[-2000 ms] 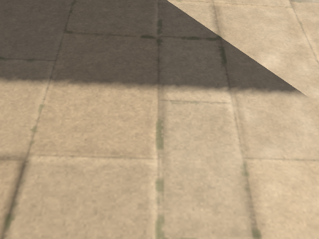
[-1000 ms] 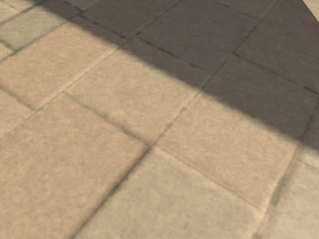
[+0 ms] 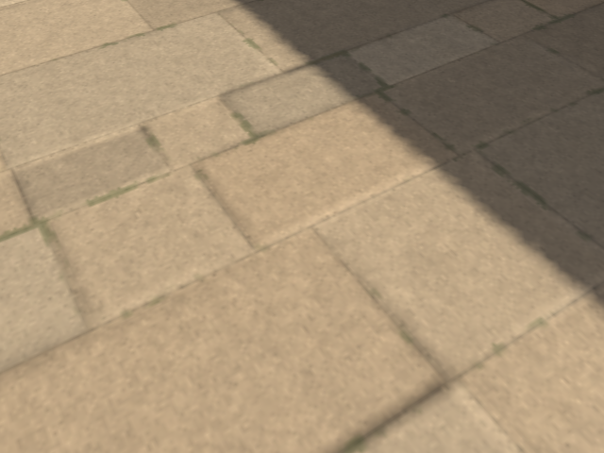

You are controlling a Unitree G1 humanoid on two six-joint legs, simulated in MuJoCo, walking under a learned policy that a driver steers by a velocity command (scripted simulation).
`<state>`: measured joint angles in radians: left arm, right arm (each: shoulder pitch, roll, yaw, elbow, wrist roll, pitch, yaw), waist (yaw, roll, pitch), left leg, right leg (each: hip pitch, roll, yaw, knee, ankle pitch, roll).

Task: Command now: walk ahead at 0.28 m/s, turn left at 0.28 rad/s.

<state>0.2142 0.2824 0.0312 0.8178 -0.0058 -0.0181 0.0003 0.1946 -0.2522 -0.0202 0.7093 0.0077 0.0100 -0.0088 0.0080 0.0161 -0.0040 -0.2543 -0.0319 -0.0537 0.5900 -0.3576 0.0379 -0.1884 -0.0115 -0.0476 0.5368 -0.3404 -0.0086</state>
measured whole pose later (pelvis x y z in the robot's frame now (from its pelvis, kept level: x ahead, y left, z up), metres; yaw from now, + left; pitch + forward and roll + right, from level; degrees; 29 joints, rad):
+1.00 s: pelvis +0.50 +0.14 -0.01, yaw +18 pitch +2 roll +0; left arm 0.15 0.29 0.04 0.69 -0.02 -0.10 -0.05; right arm 0.35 -0.30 -0.04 0.77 0.01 -0.06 0.00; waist -0.03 0.01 0.03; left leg -0.23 -0.06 -0.09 1.08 -0.44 0.03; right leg -0.43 0.07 -0.02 0.55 -0.15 -0.08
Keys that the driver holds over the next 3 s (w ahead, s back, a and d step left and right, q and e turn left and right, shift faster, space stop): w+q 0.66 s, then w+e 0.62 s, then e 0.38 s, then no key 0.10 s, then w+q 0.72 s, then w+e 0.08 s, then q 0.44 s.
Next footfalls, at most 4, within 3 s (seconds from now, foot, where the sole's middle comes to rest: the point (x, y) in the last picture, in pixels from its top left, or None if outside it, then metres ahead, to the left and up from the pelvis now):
0.36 left None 0.28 0.19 -0.77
0.92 right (279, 406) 0.64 0.10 -0.77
1.40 left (185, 319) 0.88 0.35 -0.77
1.84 right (287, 322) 0.87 0.09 -0.77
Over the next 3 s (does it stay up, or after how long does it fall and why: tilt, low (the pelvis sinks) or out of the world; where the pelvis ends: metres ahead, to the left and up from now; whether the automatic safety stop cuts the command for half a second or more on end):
stays up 1.28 0.29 0.00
